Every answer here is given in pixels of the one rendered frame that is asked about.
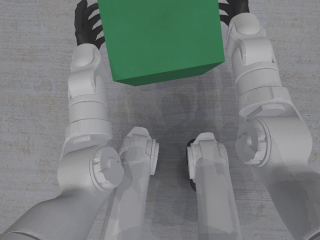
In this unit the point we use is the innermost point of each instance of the left robot hand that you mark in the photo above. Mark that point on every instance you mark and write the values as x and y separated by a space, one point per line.
83 25

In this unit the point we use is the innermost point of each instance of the carton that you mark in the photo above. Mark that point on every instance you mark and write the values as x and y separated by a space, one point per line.
152 41

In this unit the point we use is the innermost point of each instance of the robot right upper arm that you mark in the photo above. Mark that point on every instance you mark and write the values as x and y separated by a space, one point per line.
278 149

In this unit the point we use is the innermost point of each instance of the robot right forearm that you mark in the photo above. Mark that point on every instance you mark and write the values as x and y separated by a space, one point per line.
256 74

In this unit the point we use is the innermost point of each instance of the right robot hand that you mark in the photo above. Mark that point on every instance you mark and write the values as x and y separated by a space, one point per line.
234 8

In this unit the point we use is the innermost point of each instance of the robot left forearm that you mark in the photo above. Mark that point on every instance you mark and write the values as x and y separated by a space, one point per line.
87 101

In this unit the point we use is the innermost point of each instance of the right robot foot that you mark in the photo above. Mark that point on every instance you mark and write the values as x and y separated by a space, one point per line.
193 185

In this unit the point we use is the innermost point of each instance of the robot left shin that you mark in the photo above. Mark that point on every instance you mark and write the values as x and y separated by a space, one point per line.
127 139

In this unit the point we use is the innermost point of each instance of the robot left upper arm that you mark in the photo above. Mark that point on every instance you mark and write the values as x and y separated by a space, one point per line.
87 178

